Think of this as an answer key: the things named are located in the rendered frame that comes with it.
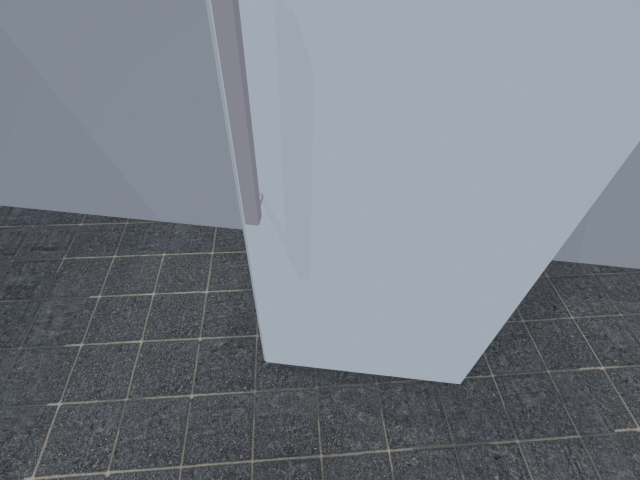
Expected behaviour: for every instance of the handle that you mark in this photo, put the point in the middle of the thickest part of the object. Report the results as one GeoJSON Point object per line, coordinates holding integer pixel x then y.
{"type": "Point", "coordinates": [227, 22]}

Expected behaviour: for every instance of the fridge door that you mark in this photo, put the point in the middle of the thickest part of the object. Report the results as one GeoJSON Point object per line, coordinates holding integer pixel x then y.
{"type": "Point", "coordinates": [421, 163]}

